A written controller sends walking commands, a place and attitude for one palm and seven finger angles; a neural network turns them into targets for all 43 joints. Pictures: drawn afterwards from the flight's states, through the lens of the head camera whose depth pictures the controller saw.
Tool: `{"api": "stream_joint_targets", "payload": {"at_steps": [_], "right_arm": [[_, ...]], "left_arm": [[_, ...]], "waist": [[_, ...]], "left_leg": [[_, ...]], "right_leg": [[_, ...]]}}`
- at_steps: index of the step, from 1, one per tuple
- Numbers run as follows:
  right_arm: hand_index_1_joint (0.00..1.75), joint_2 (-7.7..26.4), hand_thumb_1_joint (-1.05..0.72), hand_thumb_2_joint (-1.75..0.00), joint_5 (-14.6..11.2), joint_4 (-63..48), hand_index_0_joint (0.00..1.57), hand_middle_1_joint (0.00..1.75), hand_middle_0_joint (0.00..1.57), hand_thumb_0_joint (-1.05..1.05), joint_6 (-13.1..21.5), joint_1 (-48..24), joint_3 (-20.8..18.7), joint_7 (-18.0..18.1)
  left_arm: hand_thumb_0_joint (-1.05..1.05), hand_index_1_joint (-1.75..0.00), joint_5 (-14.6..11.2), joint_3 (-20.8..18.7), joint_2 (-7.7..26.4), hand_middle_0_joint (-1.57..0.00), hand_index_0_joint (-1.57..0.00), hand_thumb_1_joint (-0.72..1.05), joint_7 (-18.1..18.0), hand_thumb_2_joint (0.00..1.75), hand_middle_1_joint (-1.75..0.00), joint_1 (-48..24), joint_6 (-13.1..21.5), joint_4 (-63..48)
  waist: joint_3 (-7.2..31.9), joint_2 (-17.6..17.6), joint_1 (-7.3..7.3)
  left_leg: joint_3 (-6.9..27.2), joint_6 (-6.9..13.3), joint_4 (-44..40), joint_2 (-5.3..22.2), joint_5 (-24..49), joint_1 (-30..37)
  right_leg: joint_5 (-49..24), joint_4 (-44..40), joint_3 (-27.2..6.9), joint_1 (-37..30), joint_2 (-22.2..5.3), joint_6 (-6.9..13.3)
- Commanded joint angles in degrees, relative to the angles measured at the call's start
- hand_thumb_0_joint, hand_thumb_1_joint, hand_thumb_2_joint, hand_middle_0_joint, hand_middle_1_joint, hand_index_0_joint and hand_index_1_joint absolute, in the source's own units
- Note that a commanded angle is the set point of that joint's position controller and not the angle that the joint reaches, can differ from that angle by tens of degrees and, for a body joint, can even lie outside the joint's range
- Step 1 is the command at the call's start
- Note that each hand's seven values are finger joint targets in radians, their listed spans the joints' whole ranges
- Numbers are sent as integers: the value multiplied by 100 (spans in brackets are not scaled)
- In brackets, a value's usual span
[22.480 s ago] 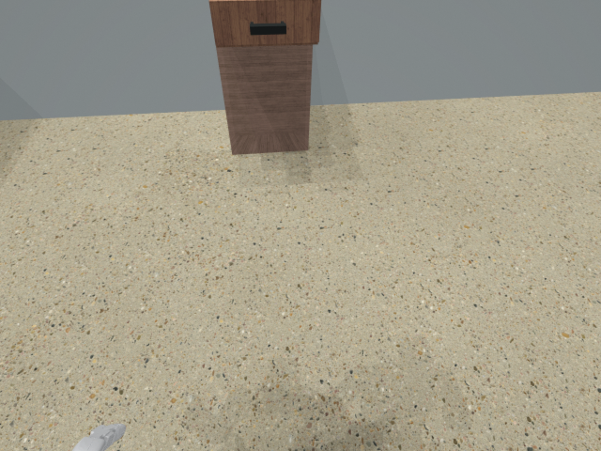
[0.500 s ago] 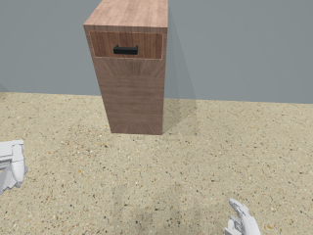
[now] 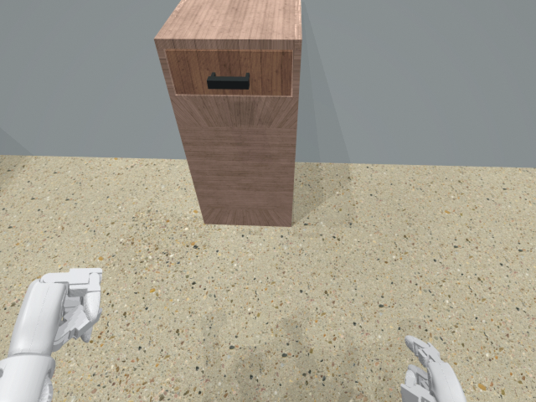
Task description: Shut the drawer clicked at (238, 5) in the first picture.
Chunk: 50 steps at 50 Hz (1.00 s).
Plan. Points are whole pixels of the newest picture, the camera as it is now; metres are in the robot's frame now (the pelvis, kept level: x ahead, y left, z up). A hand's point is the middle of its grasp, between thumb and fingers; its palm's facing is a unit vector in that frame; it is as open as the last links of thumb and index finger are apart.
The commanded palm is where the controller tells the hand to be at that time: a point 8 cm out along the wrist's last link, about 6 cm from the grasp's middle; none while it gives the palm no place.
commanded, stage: let the arm hang, fingers relaxed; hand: left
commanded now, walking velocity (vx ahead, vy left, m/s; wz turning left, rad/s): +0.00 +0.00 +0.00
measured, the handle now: (229, 79) +0.96 +0.18 +0.00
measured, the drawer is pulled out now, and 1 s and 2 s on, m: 0.00 0.00 0.00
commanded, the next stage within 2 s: look to check the result in 1.02 s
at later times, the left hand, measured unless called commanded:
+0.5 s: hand out of the picture -0.03 +0.22 -0.16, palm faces -0.01 -0.96 -0.28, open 5.3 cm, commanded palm none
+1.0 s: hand out of the picture +0.05 +0.18 -0.16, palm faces -0.01 -0.98 -0.22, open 7.3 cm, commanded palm none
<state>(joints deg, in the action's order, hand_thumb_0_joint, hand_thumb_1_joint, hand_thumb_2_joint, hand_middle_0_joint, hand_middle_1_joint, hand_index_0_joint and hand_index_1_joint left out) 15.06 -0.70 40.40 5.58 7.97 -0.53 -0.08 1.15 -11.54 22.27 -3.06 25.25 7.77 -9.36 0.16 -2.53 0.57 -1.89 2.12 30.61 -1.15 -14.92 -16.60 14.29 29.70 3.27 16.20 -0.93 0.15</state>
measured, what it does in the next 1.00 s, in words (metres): stands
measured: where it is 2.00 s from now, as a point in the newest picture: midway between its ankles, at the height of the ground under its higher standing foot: outside the picture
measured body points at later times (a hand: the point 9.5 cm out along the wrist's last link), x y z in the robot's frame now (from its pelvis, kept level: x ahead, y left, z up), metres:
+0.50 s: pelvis -0.01 +0.00 +0.01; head +0.01 +0.00 +0.46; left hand -0.03 +0.27 -0.14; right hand -0.01 -0.25 -0.15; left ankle +0.01 +0.09 -0.73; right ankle +0.01 -0.12 -0.73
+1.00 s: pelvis +0.00 -0.01 +0.01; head +0.01 -0.01 +0.46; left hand +0.05 +0.23 -0.14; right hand +0.01 -0.25 -0.15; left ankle +0.01 +0.09 -0.73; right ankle +0.01 -0.12 -0.73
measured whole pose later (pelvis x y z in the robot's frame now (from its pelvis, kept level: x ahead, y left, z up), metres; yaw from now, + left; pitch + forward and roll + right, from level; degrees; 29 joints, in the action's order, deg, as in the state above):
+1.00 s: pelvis +0.00 -0.01 +0.01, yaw -1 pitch -2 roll +0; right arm 11.3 0.6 64.5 0.2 13.6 0.0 1.4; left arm 0.8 -0.1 10.9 -0.8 10.7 0.3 64.1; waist -2.2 -0.7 -0.3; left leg -2.4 1.4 21.8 -0.7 -11.3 -9.1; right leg 11.1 22.2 2.6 9.7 -0.2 1.0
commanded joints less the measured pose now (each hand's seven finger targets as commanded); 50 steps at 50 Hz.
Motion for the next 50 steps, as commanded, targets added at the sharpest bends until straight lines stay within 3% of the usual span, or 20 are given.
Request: {"api": "stream_joint_targets", "payload": {"at_steps": [1, 3, 4, 5, 7, 9, 10, 12, 14, 20, 26, 36, 40, 44, 50], "right_arm": [[30, 855, -90, -90, 120, -161, 20, 30, 20, 0, -151, 32, -264, -66], [30, 913, -90, -90, 164, -55, 20, 30, 20, 0, -220, -4, -238, -34], [30, 960, -90, -90, 172, 29, 20, 30, 20, 0, -269, 27, -246, -23], [30, 970, -90, -90, 183, 121, 20, 30, 20, 0, -319, 32, -237, -12], [30, 867, -90, -90, 200, 319, 20, 30, 20, 0, -390, 3, -172, -13], [30, 787, -90, -90, 196, 538, 20, 30, 20, 0, -427, 6, -109, 3], [30, 737, -90, -90, 187, 640, 20, 30, 20, 0, -446, 36, -94, 10], [30, 679, -90, -90, 164, 860, 20, 30, 20, 0, -478, 199, -74, 36], [30, 605, -90, -90, 165, 1066, 20, 30, 20, 0, -512, 350, -81, 59], [30, 577, -90, -90, 162, 1567, 20, 30, 20, 0, -553, 785, -117, 102], [30, 566, -90, -90, 146, 1870, 20, 30, 20, 0, -523, 945, -127, 128], [30, 410, -90, -90, 141, 2130, 20, 30, 20, 0, -483, 937, -104, 144], [30, 324, -90, -90, 151, 2189, 20, 30, 20, 0, -473, 885, -90, 148], [30, 320, -90, -90, 152, 2210, 20, 30, 20, 0, -442, 854, -93, 163], [30, 289, -90, -90, 154, 2246, 20, 30, 20, 0, -444, 821, -85, 184]], "left_arm": [[0, -138, 126, 598, 18, -120, -120, 90, 292, 90, -138, -386, -663, 2273], [0, -130, 125, 649, 142, -112, -112, 90, 292, 90, -130, -652, -675, 2997], [0, -125, 115, 669, 217, -108, -108, 90, 286, 90, -125, -835, -685, 3360], [0, -121, 97, 708, 237, -104, -104, 90, 274, 90, -121, -966, -703, 3707], [0, -112, 61, 815, 186, -96, -96, 90, 246, 90, -112, -1097, -750, 4295], [0, -104, 27, 889, 161, -88, -88, 90, 234, 90, -104, -1073, -756, 4853], [0, -99, 12, 917, 152, -84, -84, 90, 233, 90, -99, -1023, -754, 5103], [0, -91, -3, 958, 90, -76, -76, 90, 231, 90, -91, -994, -738, 5544], [0, -82, -23, 968, 57, -68, -68, 90, 225, 90, -82, -930, -735, 5905], [0, -56, -39, 988, -20, -44, -44, 90, 224, 90, -56, -959, -734, 6604], [0, -30, -42, 1007, -64, -20, -20, 90, 196, 90, -30, -904, -729, 7000], [0, -30, -39, 997, -136, -20, -20, 90, 158, 90, -30, -1024, -698, 7186], [0, -30, -45, 992, -185, -20, -20, 90, 157, 90, -30, -1111, -687, 7187], [0, -30, -52, 975, -215, -20, -20, 90, 150, 90, -30, -1145, -658, 7178], [0, -30, -52, 962, -274, -20, -20, 90, 152, 90, -30, -1201, -670, 7218]], "waist": [[444, 672, -73], [505, 1307, -63], [519, 1371, -100], [485, 1226, -114], [302, 350, -87], [250, -239, -40], [233, -387, -34], [233, -309, -51], [226, -640, -58], [-140, -10, -92], [-293, 214, -52], [-363, 355, -49], [-402, 275, -65], [-166, 166, -69], [-255, 68, -67]], "left_leg": [[959, 216, -470, 910, 1437, -310], [842, 154, -303, 687, 1180, -124], [796, 126, -280, 596, 1083, 52], [766, 115, -312, 563, 1024, 191], [814, 96, -628, 588, 914, 139], [820, 83, -877, 618, 678, 87], [791, 62, -929, 597, 466, 97], [768, 41, -988, 609, 249, 190], [762, 32, -1075, 607, -55, 199], [804, 51, -1237, 659, -357, 222], [812, 88, -1352, 732, -192, 295], [709, 62, -1374, 726, 382, 446], [639, 30, -1364, 703, 539, 503], [627, 18, -1314, 710, 911, 664], [620, -5, -1378, 732, 888, 670]], "right_leg": [[-376, 174, -399, -189, -286, 124], [-667, -177, -670, -276, -497, 248], [-678, -275, -776, -199, -584, 327], [-629, -357, -836, -130, -616, 363], [-355, -401, -802, -196, -526, 313], [-164, -539, -775, -411, -458, 257], [-55, -628, -774, -439, -456, 257], [48, -813, -774, -484, -468, 273], [176, -939, -765, -527, -470, 294], [460, -1202, -738, -338, -473, 330], [276, -1167, -680, -307, -463, 313], [-91, -1158, -684, -369, -475, 265], [-223, -1190, -682, -398, -501, 253], [-556, -1157, -686, -577, -520, 258], [-546, -1198, -663, -607, -508, 254]]}}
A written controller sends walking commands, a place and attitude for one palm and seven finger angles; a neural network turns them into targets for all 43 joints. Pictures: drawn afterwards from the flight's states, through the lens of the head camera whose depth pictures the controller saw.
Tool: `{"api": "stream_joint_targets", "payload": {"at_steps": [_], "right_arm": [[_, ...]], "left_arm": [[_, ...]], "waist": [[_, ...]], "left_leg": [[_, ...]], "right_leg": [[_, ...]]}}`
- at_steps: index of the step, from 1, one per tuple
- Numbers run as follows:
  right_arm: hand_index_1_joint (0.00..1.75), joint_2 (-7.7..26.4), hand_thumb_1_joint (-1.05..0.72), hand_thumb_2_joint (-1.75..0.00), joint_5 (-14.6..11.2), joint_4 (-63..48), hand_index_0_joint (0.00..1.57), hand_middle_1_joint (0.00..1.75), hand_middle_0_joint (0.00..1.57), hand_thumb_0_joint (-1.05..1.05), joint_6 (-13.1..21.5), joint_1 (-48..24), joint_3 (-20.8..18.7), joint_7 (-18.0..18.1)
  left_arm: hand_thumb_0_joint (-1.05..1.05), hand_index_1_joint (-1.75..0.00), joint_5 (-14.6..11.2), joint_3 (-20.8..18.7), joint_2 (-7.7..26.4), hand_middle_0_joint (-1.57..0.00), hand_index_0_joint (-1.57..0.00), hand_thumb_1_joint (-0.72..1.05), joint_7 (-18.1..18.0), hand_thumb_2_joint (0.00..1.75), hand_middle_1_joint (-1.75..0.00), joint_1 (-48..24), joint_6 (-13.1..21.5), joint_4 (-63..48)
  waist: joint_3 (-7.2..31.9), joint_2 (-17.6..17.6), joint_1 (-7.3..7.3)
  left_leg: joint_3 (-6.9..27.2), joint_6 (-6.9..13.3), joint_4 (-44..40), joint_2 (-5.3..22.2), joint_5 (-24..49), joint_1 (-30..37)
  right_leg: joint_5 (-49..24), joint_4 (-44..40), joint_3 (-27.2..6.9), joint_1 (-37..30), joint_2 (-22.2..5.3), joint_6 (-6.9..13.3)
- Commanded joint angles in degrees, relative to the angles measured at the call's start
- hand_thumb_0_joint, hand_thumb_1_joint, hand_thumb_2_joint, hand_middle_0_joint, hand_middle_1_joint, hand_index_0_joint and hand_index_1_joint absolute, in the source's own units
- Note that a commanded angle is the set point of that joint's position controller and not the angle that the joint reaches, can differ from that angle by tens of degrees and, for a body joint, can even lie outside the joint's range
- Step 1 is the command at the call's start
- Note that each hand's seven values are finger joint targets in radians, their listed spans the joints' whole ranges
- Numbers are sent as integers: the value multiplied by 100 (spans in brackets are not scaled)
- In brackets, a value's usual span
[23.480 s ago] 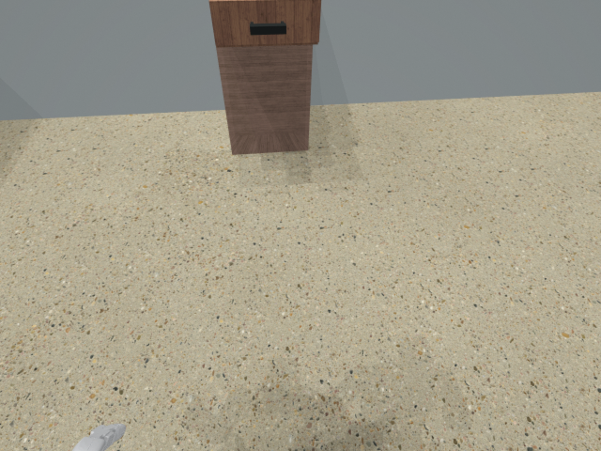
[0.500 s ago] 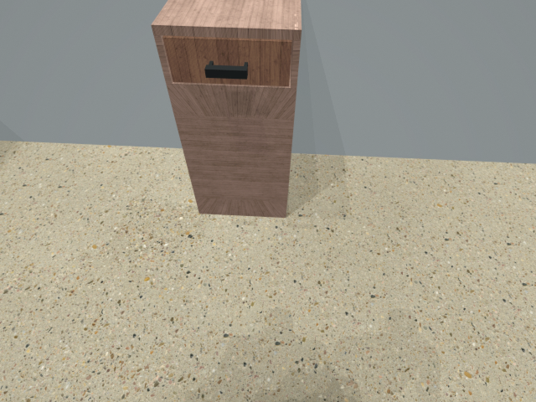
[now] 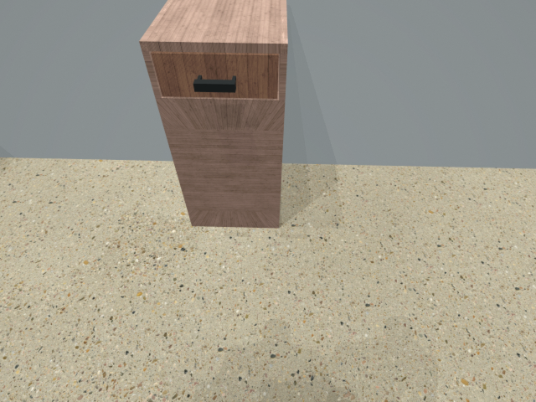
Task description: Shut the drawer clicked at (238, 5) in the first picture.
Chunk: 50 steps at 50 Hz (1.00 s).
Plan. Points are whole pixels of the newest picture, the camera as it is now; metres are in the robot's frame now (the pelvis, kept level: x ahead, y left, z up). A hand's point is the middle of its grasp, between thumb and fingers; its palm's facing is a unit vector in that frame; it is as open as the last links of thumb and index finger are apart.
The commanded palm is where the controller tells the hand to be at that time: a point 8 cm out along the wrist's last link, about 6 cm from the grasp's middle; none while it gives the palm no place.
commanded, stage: let the arm hang, fingers relaxed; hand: left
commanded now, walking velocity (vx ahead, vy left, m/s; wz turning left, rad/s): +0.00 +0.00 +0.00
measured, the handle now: (216, 82) +0.95 +0.21 -0.01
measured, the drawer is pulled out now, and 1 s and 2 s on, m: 0.00 0.00 0.00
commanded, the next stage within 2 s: look to check the result in 0.02 s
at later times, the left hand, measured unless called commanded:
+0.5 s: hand out of the picture +0.03 +0.19 -0.17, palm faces +0.01 -0.97 -0.26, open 7.3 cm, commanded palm none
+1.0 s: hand out of the picture +0.06 +0.18 -0.17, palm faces +0.00 -0.96 -0.27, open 7.3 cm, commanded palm none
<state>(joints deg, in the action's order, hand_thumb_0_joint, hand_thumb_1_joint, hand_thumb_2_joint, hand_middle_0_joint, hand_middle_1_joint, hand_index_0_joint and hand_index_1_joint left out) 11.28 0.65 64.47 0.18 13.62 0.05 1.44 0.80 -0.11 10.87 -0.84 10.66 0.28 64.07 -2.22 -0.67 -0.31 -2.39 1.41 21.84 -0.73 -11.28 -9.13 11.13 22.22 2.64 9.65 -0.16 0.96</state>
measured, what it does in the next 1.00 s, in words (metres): stands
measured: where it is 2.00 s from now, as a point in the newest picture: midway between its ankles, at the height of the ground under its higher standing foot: outside the picture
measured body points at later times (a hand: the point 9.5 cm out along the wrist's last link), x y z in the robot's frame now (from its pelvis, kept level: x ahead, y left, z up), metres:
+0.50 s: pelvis +0.01 -0.01 +0.00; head +0.03 -0.03 +0.45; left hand +0.03 +0.24 -0.15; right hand +0.03 -0.25 -0.16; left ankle +0.01 +0.10 -0.74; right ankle +0.01 -0.11 -0.75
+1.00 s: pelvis +0.02 -0.02 +0.00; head +0.03 -0.03 +0.45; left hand +0.06 +0.23 -0.14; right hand +0.04 -0.27 -0.16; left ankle +0.01 +0.10 -0.74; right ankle +0.01 -0.11 -0.75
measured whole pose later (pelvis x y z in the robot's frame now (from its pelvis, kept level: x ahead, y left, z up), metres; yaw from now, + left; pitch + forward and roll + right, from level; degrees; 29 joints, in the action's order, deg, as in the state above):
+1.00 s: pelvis +0.02 -0.02 +0.00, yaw +0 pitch -1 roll +0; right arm 13.1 0.6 65.3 0.0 12.1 -0.3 1.8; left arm 0.7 -0.8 12.8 -1.0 10.4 0.8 65.3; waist -2.5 -1.2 -0.3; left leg -2.1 -0.7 19.4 1.3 -11.8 -6.2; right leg 11.5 19.5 2.9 6.7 2.0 2.8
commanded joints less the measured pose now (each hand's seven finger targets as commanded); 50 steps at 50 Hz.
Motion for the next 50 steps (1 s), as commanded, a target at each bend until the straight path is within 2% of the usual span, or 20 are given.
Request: {"api": "stream_joint_targets", "payload": {"at_steps": [1, 16, 22, 31, 33, 42, 50], "right_arm": [[30, 685, -90, -90, 10, -173, 20, 30, 20, 0, 87, 242, -161, 32], [30, 747, -90, -90, 1, -132, 20, 30, 20, 0, 75, 228, -165, 58], [30, 729, -90, -90, 7, -107, 20, 30, 20, 0, 69, 191, -155, 57], [30, 802, -90, -90, 8, -108, 20, 30, 20, 0, 70, 107, -171, 55], [30, 795, -90, -90, 12, -103, 20, 30, 20, 0, 82, 119, -163, 58], [30, 868, -90, -90, 13, -116, 20, 30, 20, 0, 81, 58, -187, 65], [30, 935, -90, -90, 20, -118, 20, 30, 20, 0, 77, 24, -182, 57]], "left_arm": [[0, -30, -11, -183, 885, -20, -20, 90, -74, 90, -30, 282, 89, -131], [0, -30, -23, -179, 898, -20, -20, 90, -86, 90, -30, 301, 116, -42], [0, -30, -26, -175, 923, -20, -20, 90, -88, 90, -30, 284, 118, -19], [0, -30, -22, -201, 989, -20, -20, 90, -88, 90, -30, 232, 138, -50], [0, -30, -28, -207, 1000, -20, -20, 90, -85, 90, -30, 212, 146, -49], [0, -30, -32, -225, 1067, -20, -20, 90, -89, 90, -30, 138, 166, -72], [0, -30, -37, -233, 1129, -20, -20, 90, -76, 90, -30, 81, 163, -98]], "waist": [[-15, -52, 22], [137, 44, -13], [35, 107, -14], [52, -8, -2], [116, 81, -7], [156, 56, -16], [82, 35, -5]], "left_leg": [[656, 62, -457, 686, 560, -46], [591, 45, -422, 714, 723, 209], [562, 31, -452, 719, 742, 210], [542, 7, -450, 711, 726, 237], [532, 2, -463, 725, 790, 258], [510, -17, -444, 735, 873, 328], [510, -34, -502, 738, 752, 289]], "right_leg": [[-268, -463, -601, 72, -580, 172], [-575, -526, -644, -34, -593, 193], [-693, -534, -629, -25, -611, 190], [-739, -588, -674, -58, -617, 198], [-891, -569, -647, -141, -633, 198], [-1155, -580, -679, -203, -642, 207], [-986, -657, -708, -204, -631, 209]]}}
